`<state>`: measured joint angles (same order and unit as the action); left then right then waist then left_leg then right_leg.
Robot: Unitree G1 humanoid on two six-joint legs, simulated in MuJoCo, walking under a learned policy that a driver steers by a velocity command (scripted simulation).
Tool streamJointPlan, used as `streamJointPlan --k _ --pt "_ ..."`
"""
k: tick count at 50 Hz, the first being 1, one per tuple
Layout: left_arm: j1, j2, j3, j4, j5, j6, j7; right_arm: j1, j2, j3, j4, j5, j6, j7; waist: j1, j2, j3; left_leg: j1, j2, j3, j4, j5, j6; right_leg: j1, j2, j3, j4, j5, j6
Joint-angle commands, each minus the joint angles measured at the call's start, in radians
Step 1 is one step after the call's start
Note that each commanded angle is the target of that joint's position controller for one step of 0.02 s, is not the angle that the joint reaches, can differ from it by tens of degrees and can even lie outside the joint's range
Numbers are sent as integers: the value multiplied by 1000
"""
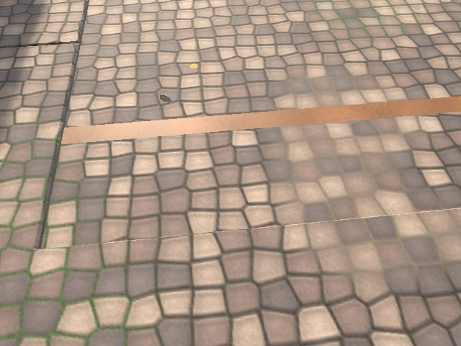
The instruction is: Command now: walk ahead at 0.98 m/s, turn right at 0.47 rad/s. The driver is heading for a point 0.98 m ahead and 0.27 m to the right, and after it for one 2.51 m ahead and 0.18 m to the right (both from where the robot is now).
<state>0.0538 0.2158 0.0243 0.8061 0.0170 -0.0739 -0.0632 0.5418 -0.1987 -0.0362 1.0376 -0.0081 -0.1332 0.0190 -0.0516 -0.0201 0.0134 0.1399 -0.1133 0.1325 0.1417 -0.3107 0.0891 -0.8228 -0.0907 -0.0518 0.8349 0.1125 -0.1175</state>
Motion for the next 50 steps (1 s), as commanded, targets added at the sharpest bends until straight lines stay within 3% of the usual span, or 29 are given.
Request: streamJointPlan --k 1,4,6,7,8,9,10,11,13,14,16,19,22,24,26,27,28,29,30,31,32,33,34,37,41,45,47,49,50 --pt "-106 18 -13 -65 -11 -11 -7 -5 -107 -2 -51 5 -28 -18 26 44 151 -193 248 31 -134 813 -38 212 79 -102 -160 117 -41" --pt "-35 79 1 -40 1 -10 3 11 -183 -12 -56 -15 -5 -61 79 118 36 30 292 87 111 1407 -84 319 198 -181 -203 -7 -71" --pt "257 152 32 38 0 -4 9 -55 -239 -31 -79 -40 29 -87 230 157 -115 25 324 82 540 1552 -89 587 246 -158 -216 -127 -108" --pt "478 191 58 98 0 0 17 -137 -269 -44 -103 -42 41 -86 343 159 -181 -98 319 74 870 1438 -76 802 204 -74 -300 -160 -152" --pt "513 217 80 120 -5 15 33 -199 -208 -35 -126 -50 30 -62 320 51 -162 -389 190 46 1217 569 -46 982 112 63 -232 -285 -174" --pt "422 311 103 97 23 27 37 -141 -71 -5 -227 -12 8 -39 145 -251 -205 -889 43 -73 1563 -212 -101 1252 -116 587 -268 -215 -369" --pt "408 285 106 89 8 30 37 -221 -115 6 -280 -2 -15 -35 179 -107 -253 -1041 80 -226 1553 -126 -75 1277 -173 824 -499 -464 -414" --pt "374 213 94 88 3 29 45 -288 -151 4 -296 -14 -32 -28 153 40 -119 -1039 139 -244 1418 -29 -52 1116 -156 772 -600 -541 -348" --pt "314 163 79 87 3 16 54 -315 -136 9 -307 -45 -17 -20 52 137 18 -916 193 -231 1257 -8 -69 808 -75 618 -634 -378 -269" --pt "298 148 70 79 -4 3 61 -303 -123 14 -310 -65 10 -14 14 147 42 -862 216 -223 1209 -14 -93 697 -32 555 -647 -351 -253" --pt "291 164 66 66 -18 -22 59 -353 -108 24 -348 -76 46 -5 -4 122 84 -795 241 -179 1057 -13 -130 518 35 466 -676 -293 -237" --pt "333 197 76 55 -18 -37 55 -554 -98 41 -440 -53 49 7 54 53 128 -695 219 -117 740 243 -151 401 107 394 -695 -68 -194" --pt "411 230 92 57 -29 -33 43 -635 -107 45 -476 -29 46 9 133 -10 75 -622 156 -100 528 433 -122 535 105 404 -661 133 -136" --pt "419 243 97 53 -29 -28 46 -660 -126 43 -500 -23 44 4 146 -41 54 -574 132 -115 414 433 -107 639 85 419 -616 207 -109" --pt "392 276 104 38 -22 -28 53 -549 -190 17 -476 -19 39 -11 89 -46 -39 -397 83 -125 363 359 -93 720 80 430 -449 430 -63" --pt "351 315 112 24 -15 -29 53 -401 -240 -5 -442 -13 33 -24 0 -55 -129 -242 85 -143 373 283 -83 720 83 430 -260 490 -42" --pt "278 320 112 2 -7 -35 48 -180 -292 -30 -391 -13 31 -44 -131 -51 -228 -12 140 -164 409 197 -73 612 115 412 -14 415 -25" --pt "264 175 76 -34 1 -43 48 26 -357 -53 -359 -44 30 -64 -179 97 -364 217 366 -390 423 -158 -54 442 171 345 344 -119 -31" --pt "435 67 39 -96 -70 -35 53 -79 -420 -63 -377 -79 30 -49 -8 468 -501 364 648 -987 195 -316 51 171 242 222 606 -631 2" --pt "369 165 40 -65 -37 -16 67 -190 -317 -65 -399 -63 40 -37 -19 297 -375 226 583 -995 128 -518 73 61 143 188 641 -502 -17" --pt "271 199 50 -64 -14 -2 58 -252 -217 -41 -402 -51 42 -33 -28 156 -219 76 521 -779 129 -423 58 56 94 162 582 -408 -11" --pt "225 195 52 -69 -2 8 45 -254 -181 -32 -376 -52 43 -29 -21 55 -130 -42 484 -632 127 -220 47 78 65 149 542 -381 -3" --pt "170 171 50 -90 15 19 28 -220 -170 -27 -339 -49 41 -31 -14 43 -72 -115 437 -499 113 -80 26 86 34 150 508 -380 -3" --pt "120 100 27 -148 18 59 -1 -165 -131 -18 -260 -12 14 -12 37 109 8 -200 406 -283 62 143 -8 54 -20 129 451 -358 4" --pt "1 108 10 -222 17 60 -26 -200 -153 -18 -241 -7 -10 -3 71 94 74 -296 345 -37 -17 380 -26 84 -15 74 232 -126 6" --pt "-91 75 -14 -225 34 26 -45 -117 -191 -12 -184 -8 -16 -8 63 36 152 -333 313 80 -49 735 -36 330 87 -32 -137 61 -32" --pt "-33 100 -11 -172 53 8 -27 -79 -253 -16 -159 11 -2 -20 88 80 90 -234 307 67 70 1008 -24 476 177 -61 -251 60 -37" --pt "158 144 4 -91 68 -3 0 -57 -289 -16 -128 14 28 -35 176 113 -20 -181 317 20 379 1127 -13 694 177 -17 -330 -3 -61" --pt "172 210 47 -132 -24 -14 14 -142 -389 -42 -142 81 34 -39 268 166 -80 -205 313 -50 554 1075 -36 802 72 94 -478 151 -89"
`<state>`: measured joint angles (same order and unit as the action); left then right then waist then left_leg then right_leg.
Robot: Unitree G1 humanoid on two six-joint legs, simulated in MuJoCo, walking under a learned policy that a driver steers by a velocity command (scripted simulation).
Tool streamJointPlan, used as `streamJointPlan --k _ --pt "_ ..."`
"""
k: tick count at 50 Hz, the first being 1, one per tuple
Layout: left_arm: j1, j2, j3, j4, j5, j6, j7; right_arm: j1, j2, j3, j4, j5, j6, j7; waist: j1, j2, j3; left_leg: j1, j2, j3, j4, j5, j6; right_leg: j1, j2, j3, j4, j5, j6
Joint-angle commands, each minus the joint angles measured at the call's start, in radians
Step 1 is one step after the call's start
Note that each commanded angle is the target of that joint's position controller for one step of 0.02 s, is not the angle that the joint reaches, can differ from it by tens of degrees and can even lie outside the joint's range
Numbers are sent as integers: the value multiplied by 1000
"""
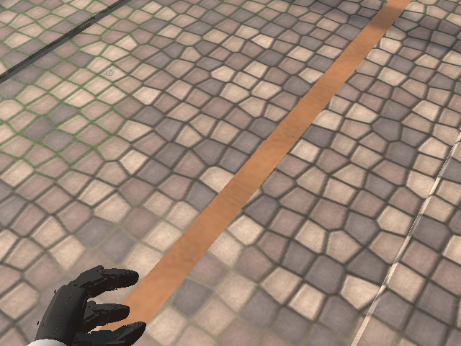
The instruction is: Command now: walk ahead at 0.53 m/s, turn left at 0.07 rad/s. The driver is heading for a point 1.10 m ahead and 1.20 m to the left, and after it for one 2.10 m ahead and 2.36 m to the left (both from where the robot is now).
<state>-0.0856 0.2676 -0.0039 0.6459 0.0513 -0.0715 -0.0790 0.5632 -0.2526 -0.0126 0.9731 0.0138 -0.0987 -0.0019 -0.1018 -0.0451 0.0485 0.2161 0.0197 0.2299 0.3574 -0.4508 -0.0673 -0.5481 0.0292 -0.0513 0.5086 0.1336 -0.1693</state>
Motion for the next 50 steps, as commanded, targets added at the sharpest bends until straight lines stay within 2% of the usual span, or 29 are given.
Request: streamJointPlan --k 1,2,3,4,5,6,7,9,11,14,18,21,22,23,24,25,26,27,28,31,33,35,39,43,46,47,48,49,50 --pt "413 245 83 85 -40 -20 48 -193 -244 -47 -114 34 -5 -19 315 55 -213 -478 41 -149 743 425 75 778 -237 231 -83 580 -73" --pt "417 233 56 69 31 -35 67 41 -69 -4 -106 5 -14 0 168 -154 -473 -801 -50 -374 1072 -227 62 1177 -471 436 204 1253 -132" --pt "456 237 77 67 10 -15 64 41 -151 -27 -98 27 -27 10 219 -148 -584 -819 -30 -462 1108 -224 49 1122 -520 410 147 1284 -219" --pt "392 210 81 56 -9 -9 60 -22 -180 -45 -120 55 -22 10 193 -68 -472 -883 10 -429 1054 -150 36 993 -481 344 42 907 -231" --pt "312 154 71 54 -36 -15 59 -87 -170 -51 -125 51 -8 -3 150 32 -332 -901 60 -363 975 -75 18 811 -406 272 -37 649 -177" --pt "254 107 60 50 -51 -19 64 -100 -147 -59 -114 40 17 -15 110 49 -244 -864 84 -326 948 -5 4 649 -359 207 -93 542 -134" --pt "202 87 57 45 -53 -16 65 -68 -106 -57 -105 31 46 -20 65 37 -197 -804 97 -306 941 39 -17 516 -337 141 -144 503 -114" --pt "133 82 61 41 -36 -14 74 -45 -41 -55 -124 23 80 -26 14 -19 -141 -736 100 -267 905 113 -41 321 -321 21 -212 430 -83" --pt "105 83 65 55 -26 -13 90 -134 -43 -59 -186 17 85 -32 15 -54 -85 -767 118 -254 790 201 -41 247 -301 -59 -245 366 -70" --pt "99 92 69 63 -31 4 125 -199 -42 -59 -221 -1 76 -10 40 -42 -114 -734 101 -210 558 436 -2 308 -266 -155 -202 283 -43" --pt "110 129 82 81 -71 36 132 -279 -80 -73 -283 -4 89 38 63 -43 -105 -725 73 -159 403 428 65 423 -325 -173 -117 218 -5" --pt "92 149 98 80 -100 53 133 -206 -135 -103 -300 -1 93 47 14 -37 -113 -616 -7 -88 312 311 148 446 -331 -193 94 364 63" --pt "98 138 98 79 -102 59 129 -94 -173 -125 -276 -6 85 36 -40 29 -148 -463 -50 -103 215 400 197 389 -283 -206 296 311 106" --pt "124 110 90 59 -73 57 119 -87 -285 -155 -289 -12 78 16 -21 261 -114 -342 75 -365 138 1004 260 185 -160 -200 574 -210 184" --pt "195 57 77 23 -35 54 102 -146 -337 -154 -335 -45 75 14 94 427 -247 -125 255 -824 121 1176 481 -112 74 -52 922 -851 246" --pt "186 120 80 29 -46 45 89 -173 -324 -150 -382 -53 62 33 40 283 -419 -79 312 -986 0 836 515 -142 63 180 966 -825 223" --pt "132 129 85 12 -72 40 86 -236 -292 -143 -402 -37 54 34 59 182 -347 -136 302 -923 -34 582 468 -184 32 205 945 -741 193" --pt "105 120 88 22 -61 44 94 -299 -245 -131 -407 -3 61 25 95 56 -224 -271 251 -834 -49 410 393 -196 -4 203 854 -655 181" --pt "92 135 94 27 -47 56 105 -354 -208 -119 -427 13 74 8 116 47 -168 -388 218 -767 -56 342 353 -170 -30 205 768 -589 176" --pt "91 95 94 34 -38 69 105 -380 -206 -122 -467 -6 104 -29 127 79 -165 -492 103 -650 -47 370 281 -53 3 177 565 -480 194" --pt "83 67 87 39 -44 66 107 -346 -223 -130 -469 -4 114 -46 112 94 -188 -450 90 -655 -23 421 274 -54 25 188 463 -455 219" --pt "80 68 87 42 -51 66 110 -345 -229 -134 -478 1 125 -56 102 125 -199 -433 78 -677 -16 349 261 -51 36 203 393 -423 235" --pt "63 89 96 44 -57 58 110 -364 -227 -133 -500 -3 144 -53 77 194 -165 -448 50 -734 -15 200 241 -18 48 216 279 -391 242" --pt "69 114 107 44 -61 31 97 -382 -233 -133 -519 -2 153 -42 61 233 -161 -417 42 -813 27 259 240 55 56 228 149 -419 224" --pt "149 146 125 63 -65 17 84 -427 -234 -131 -539 9 156 -35 97 237 -162 -450 7 -857 77 292 212 218 45 213 -56 -361 199" --pt "189 163 135 75 -62 17 84 -435 -219 -124 -543 16 157 -32 114 200 -167 -508 -36 -830 134 209 182 329 -4 213 -164 -262 183" --pt "193 211 145 65 -50 27 88 -357 -157 -106 -530 12 159 -27 73 37 -217 -619 -121 -713 317 -93 137 479 -196 354 -184 -241 109" --pt "180 258 148 59 -17 41 91 -342 -162 -107 -559 23 152 -21 38 -243 -186 -796 -238 -483 555 -199 84 476 -364 578 -232 -134 -43" --pt "151 202 140 31 -9 36 95 -348 -264 -134 -547 5 137 -12 51 -199 -150 -867 -136 -462 739 -125 40 430 -415 607 -240 -157 -93"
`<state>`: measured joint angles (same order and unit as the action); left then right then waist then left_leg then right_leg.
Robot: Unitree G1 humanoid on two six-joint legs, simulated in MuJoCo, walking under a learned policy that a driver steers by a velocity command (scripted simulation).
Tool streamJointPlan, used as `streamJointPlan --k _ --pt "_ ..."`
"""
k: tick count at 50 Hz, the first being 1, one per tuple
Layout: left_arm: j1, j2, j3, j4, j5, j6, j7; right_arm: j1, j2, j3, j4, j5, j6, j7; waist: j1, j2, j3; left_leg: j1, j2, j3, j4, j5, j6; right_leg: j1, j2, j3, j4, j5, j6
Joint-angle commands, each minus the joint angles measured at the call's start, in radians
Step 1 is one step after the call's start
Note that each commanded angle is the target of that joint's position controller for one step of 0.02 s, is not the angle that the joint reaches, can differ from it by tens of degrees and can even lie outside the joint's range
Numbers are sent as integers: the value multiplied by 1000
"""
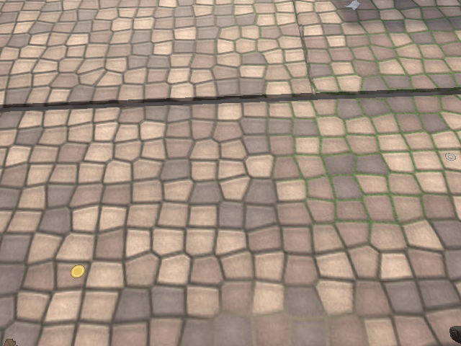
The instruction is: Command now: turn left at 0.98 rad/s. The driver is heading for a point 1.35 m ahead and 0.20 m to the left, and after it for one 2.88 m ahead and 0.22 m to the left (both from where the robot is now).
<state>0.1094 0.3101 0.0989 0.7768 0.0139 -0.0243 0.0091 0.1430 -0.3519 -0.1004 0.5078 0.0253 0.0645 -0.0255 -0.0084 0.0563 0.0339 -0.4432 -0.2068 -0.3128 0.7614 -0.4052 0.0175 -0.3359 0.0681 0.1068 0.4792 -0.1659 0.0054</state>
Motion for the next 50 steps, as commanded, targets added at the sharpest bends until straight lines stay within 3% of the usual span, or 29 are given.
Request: streamJointPlan --k 1,2,3,7,10,14,18,19,20,21,22,23,24,25,26,27,28,29,31,32,34,37,40,41,43,45,50 --pt "-89 110 23 -124 16 -7 18 78 -192 -56 -54 -2 -24 17 -44 -231 -112 -205 127 108 399 -94 -59 191 -397 326 -190 93 -237" --pt "-111 87 15 -137 3 2 29 92 -174 -54 -29 -3 -15 15 -42 -178 -90 -209 145 131 452 -32 -72 177 -331 224 -175 49 -196" --pt "-109 87 10 -142 -6 9 40 104 -147 -44 -24 -7 -8 17 -32 -157 -74 -235 158 156 520 14 -83 176 -307 168 -173 61 -185" --pt "-13 119 11 -128 10 26 53 20 -80 -12 -65 10 -9 22 37 -182 -61 -305 246 272 444 72 -118 261 -305 24 -192 185 -213" --pt "20 147 22 -122 11 32 44 -9 -62 -5 -78 4 -12 24 63 -199 -95 -289 294 289 339 58 -135 332 -351 -27 -188 246 -234" --pt "-16 176 36 -123 2 33 24 -2 -44 0 -67 -2 -9 33 48 -211 -110 -131 307 345 161 77 -109 274 -373 -145 -179 259 -209" --pt "-19 183 46 -111 -31 20 -4 9 -58 -16 -54 3 14 43 25 -223 -114 8 281 397 -39 70 -46 272 -413 -209 -110 272 -158" --pt "-26 177 47 -107 -42 19 -9 33 -57 -23 -45 4 19 46 2 -215 -122 67 265 411 -131 107 -21 269 -413 -232 -60 261 -129" --pt "-17 154 44 -97 -52 20 -12 86 -66 -35 -22 3 20 41 -28 -185 -135 174 233 417 -239 182 13 226 -388 -275 35 219 -82" --pt "48 110 31 -76 -43 18 -19 159 -129 -59 1 -6 14 27 -45 -33 -151 396 255 301 -348 433 68 47 -310 -327 235 108 -13" --pt "30 42 -2 -140 16 13 -26 180 -266 -81 -19 -14 1 10 -8 330 -158 617 542 -94 -300 970 206 -345 -169 -355 593 -502 79" --pt "-33 81 5 -147 9 10 -18 156 -225 -60 -46 -53 -32 21 -72 237 -296 542 655 -174 -330 989 367 -411 -130 -154 780 -547 92" --pt "-77 127 13 -140 -28 18 -10 149 -163 -37 -24 -61 -52 30 -88 124 -272 489 605 -48 -353 880 333 -389 -157 -118 820 -466 69" --pt "-56 107 9 -125 -37 24 -2 104 -113 -19 4 -45 -63 27 -47 99 -213 439 539 41 -357 749 265 -383 -174 -107 767 -392 48" --pt "-19 97 4 -94 -27 33 5 48 -53 3 15 -29 -64 21 -16 67 -192 406 495 107 -363 671 213 -349 -190 -94 711 -322 50" --pt "31 86 1 -65 -19 42 3 1 -11 25 28 -29 -67 15 16 83 -181 329 468 177 -375 689 194 -251 -186 -97 681 -240 59" --pt "69 82 0 -42 -23 48 -1 -22 8 36 37 -43 -73 10 33 91 -174 281 449 230 -392 691 187 -177 -173 -98 657 -188 68" --pt "83 78 -2 -36 -32 52 -3 -38 9 37 46 -58 -79 6 36 89 -157 262 441 270 -405 667 181 -143 -160 -89 605 -162 74" --pt "41 108 -1 -63 -50 46 -13 60 -96 -4 80 -46 -85 0 -37 101 -127 330 483 209 -530 129 192 -245 -147 -107 569 -121 64" --pt "1 119 2 -85 -56 42 -14 83 -106 -7 96 -42 -93 -3 -55 105 -83 359 523 138 -588 -65 193 -328 -155 -80 549 -98 50" --pt "-17 123 11 -101 -58 30 -14 114 -85 -4 127 -40 -116 -9 -59 89 -18 454 577 70 -647 -193 184 -484 -158 -16 545 -70 27" --pt "25 94 17 -93 -52 9 -17 134 -55 -6 158 -34 -146 -13 -39 52 5 561 594 138 -671 -148 152 -615 -175 19 586 -29 14" --pt "45 59 13 -97 -50 5 -27 127 -45 -10 175 -35 -162 -10 -21 36 23 539 575 262 -681 -71 130 -635 -201 -10 625 21 23" --pt "28 51 10 -83 64 41 -70 183 -44 2 200 -79 -151 9 -31 -47 36 474 546 340 -689 -85 113 -581 -166 -100 637 4 25" --pt "-7 32 4 -108 35 59 -106 186 -48 -2 213 -80 -155 18 -29 29 70 426 533 402 -690 -72 97 -572 -190 -113 612 51 10" --pt "-37 36 -1 -127 18 60 -119 181 -58 -5 225 -76 -163 16 -16 46 91 427 549 445 -704 -73 85 -564 -212 -119 562 82 -16" --pt "-133 38 -20 -165 17 55 -120 223 -81 -13 275 -80 -159 12 -30 35 138 555 559 581 -692 87 75 -509 -212 -216 390 -26 -120"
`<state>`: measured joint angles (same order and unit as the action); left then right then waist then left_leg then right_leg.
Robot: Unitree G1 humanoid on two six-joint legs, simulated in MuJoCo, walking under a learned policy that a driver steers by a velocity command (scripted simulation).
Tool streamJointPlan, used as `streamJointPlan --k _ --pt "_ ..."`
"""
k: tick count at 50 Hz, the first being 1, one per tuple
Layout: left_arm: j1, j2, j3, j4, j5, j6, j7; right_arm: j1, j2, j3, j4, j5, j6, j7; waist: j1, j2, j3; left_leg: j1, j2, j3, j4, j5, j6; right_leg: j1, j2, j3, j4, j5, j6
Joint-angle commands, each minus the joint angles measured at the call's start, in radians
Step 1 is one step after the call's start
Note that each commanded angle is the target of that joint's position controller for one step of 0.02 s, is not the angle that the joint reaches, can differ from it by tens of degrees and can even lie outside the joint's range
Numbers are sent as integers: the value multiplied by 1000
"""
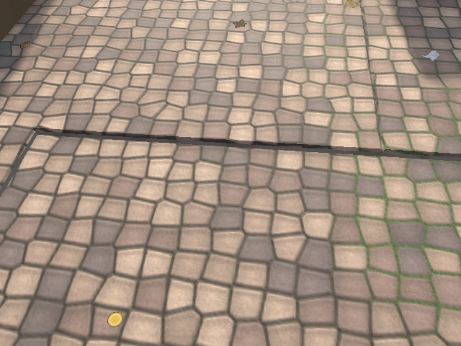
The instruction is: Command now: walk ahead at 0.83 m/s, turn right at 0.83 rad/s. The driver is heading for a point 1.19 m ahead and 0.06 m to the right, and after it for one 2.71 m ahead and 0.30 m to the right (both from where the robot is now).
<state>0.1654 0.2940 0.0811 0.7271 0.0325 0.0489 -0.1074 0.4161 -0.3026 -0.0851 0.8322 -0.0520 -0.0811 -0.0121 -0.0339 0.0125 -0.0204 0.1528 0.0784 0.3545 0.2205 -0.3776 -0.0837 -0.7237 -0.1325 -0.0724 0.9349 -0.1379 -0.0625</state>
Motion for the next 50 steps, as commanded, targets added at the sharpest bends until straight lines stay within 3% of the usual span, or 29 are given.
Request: streamJointPlan --k 1,3,4,5,6,7,8,10,12,15,20,23,26,28,29,30,31,32,33,34,36,38,41,43,46,47,48,49,50 --pt "-177 55 -5 -115 -5 -19 3 -56 -140 -29 -42 -1 -6 0 10 80 182 -29 262 -45 -103 236 167 -58 14 -73 -103 -104 -81" --pt "-34 87 7 -84 -22 -22 32 -59 -193 -37 -30 8 12 5 91 94 67 -26 250 6 162 895 162 204 146 -167 -108 -244 -137" --pt "142 117 26 -40 -34 -34 48 -81 -228 -42 -36 22 27 14 186 82 -31 -96 250 7 424 1111 165 434 219 -176 -137 -255 -161" --pt "394 177 59 44 -23 -44 64 -108 -222 -34 -55 28 30 22 303 12 -161 -322 217 -5 790 975 131 805 254 -80 -222 -239 -182" --pt "322 320 86 51 -14 -38 80 -92 -16 19 -118 14 21 40 178 -313 -111 -766 34 -67 1128 -54 64 957 3 431 -460 -599 -236" --pt "299 372 95 -1 -30 -37 79 -207 -58 20 -212 5 -8 45 176 -259 -230 -948 -92 -345 1300 -132 32 1019 -98 942 -695 -711 -318" --pt "279 340 89 7 -13 -35 79 -309 -105 18 -242 8 -22 43 180 -131 -129 -1058 -33 -412 1303 -27 55 1010 -123 881 -722 -613 -283" --pt "246 247 64 14 -8 -58 97 -246 -92 32 -196 2 -37 28 99 -1 -6 -957 52 -413 1164 77 73 756 -74 691 -688 -389 -249" --pt "164 183 35 -8 -21 -80 100 -190 -89 38 -179 -19 -4 29 26 -18 19 -834 72 -428 1074 99 57 576 -1 564 -710 -284 -244" --pt "191 136 14 4 -31 -117 94 -239 -67 52 -182 -20 36 43 15 11 97 -855 83 -371 902 166 39 499 57 425 -790 -175 -235" --pt "324 115 -5 67 -45 -159 88 -444 -19 78 -224 20 27 67 110 -19 147 -841 14 -226 527 492 106 617 104 197 -859 445 -89" --pt "334 130 -17 102 -30 -173 101 -471 -21 81 -216 40 17 73 102 -48 121 -740 -58 -188 373 575 173 744 67 99 -901 741 -33" --pt "289 201 -2 105 3 -163 135 -334 -95 58 -155 50 20 65 5 -125 7 -592 -182 -182 371 474 208 920 1 26 -734 1270 27" --pt "207 220 9 88 42 -134 156 -3 -169 25 -45 54 35 50 -158 -146 -119 -332 -236 -178 405 365 236 913 -23 -7 -324 1481 53" --pt "99 240 17 65 42 -120 162 240 -197 2 26 54 37 40 -301 -110 -142 -143 -184 -249 312 339 295 773 17 -37 90 1385 59" --pt "5 128 -13 30 44 -138 145 338 -211 -9 74 51 47 29 -299 69 -115 56 -87 -409 415 215 335 409 167 -12 554 378 41" --pt "164 6 -47 -43 -17 -159 115 150 -253 -17 50 22 52 27 -50 392 -175 277 148 -1085 233 76 572 -87 306 126 850 -362 107" --pt "129 68 -65 -51 2 -181 115 45 -185 -17 -5 31 49 34 -71 137 -173 198 181 -1237 52 -108 570 -125 221 243 766 -242 59" --pt "60 112 -63 -57 10 -192 104 20 -135 -9 2 40 45 32 -40 -28 -71 27 166 -1149 8 -186 527 -86 161 259 665 -160 45" --pt "30 111 -70 -63 23 -194 101 -2 -96 0 10 35 40 31 5 -142 10 -151 121 -1056 -25 -106 477 -18 126 225 552 -133 35" --pt "19 75 -88 -93 56 -153 93 -13 -101 12 30 39 18 16 79 -123 103 -394 28 -901 -47 18 440 56 82 202 436 -163 69" --pt "-45 61 -105 -137 58 -127 88 -19 -133 5 22 44 -8 24 89 -84 160 -568 -28 -812 -95 69 434 108 40 146 228 -153 97" --pt "-230 30 -127 -207 17 -131 73 -5 -146 -11 11 54 -18 27 13 -22 182 -678 -96 -715 -136 242 372 277 43 78 -155 106 124" --pt "-262 19 -128 -214 -1 -132 75 35 -164 -23 19 66 -19 36 -38 8 128 -591 -91 -712 -109 426 328 368 83 53 -282 273 112" --pt "-239 62 -110 -209 1 -141 93 72 -183 -36 26 59 -8 28 -54 43 49 -342 -73 -725 58 692 278 399 130 67 -412 213 92" --pt "-173 100 -92 -189 3 -147 103 67 -199 -40 23 53 -7 23 -21 42 -14 -281 -70 -728 183 846 254 475 157 71 -428 126 77" --pt "-40 140 -71 -157 0 -154 115 36 -235 -48 16 48 -8 24 61 42 -104 -283 -84 -718 373 898 231 629 165 77 -444 55 66" --pt "166 191 -43 -109 5 -161 131 -27 -231 -49 -1 45 -18 28 179 38 -203 -417 -120 -703 617 790 214 876 93 125 -403 -17 47" --pt "396 265 -11 -67 34 -163 151 -64 -88 -13 -40 41 -30 22 243 -110 -334 -593 -167 -620 953 229 224 1105 -161 364 -406 -354 25"
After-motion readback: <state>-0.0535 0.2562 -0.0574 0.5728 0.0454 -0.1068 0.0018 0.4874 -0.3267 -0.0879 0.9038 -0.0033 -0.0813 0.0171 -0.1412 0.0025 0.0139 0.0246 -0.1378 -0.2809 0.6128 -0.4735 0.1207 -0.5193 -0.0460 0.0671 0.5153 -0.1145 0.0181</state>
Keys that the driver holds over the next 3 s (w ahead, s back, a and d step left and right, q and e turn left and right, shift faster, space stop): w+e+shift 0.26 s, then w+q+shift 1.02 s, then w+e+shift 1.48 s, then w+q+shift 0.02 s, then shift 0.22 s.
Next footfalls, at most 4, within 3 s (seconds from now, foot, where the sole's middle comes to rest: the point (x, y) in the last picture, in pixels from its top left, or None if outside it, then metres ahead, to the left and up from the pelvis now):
0.10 right None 0.22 -0.13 -0.76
0.58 left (306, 279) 0.70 -0.20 -0.76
1.00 right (358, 180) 1.09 -0.45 -0.76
1.42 left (263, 117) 1.42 -0.13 -0.73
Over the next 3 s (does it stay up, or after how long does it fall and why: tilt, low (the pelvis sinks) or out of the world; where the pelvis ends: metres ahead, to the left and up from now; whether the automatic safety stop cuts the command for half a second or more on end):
stays up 2.63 -0.31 0.04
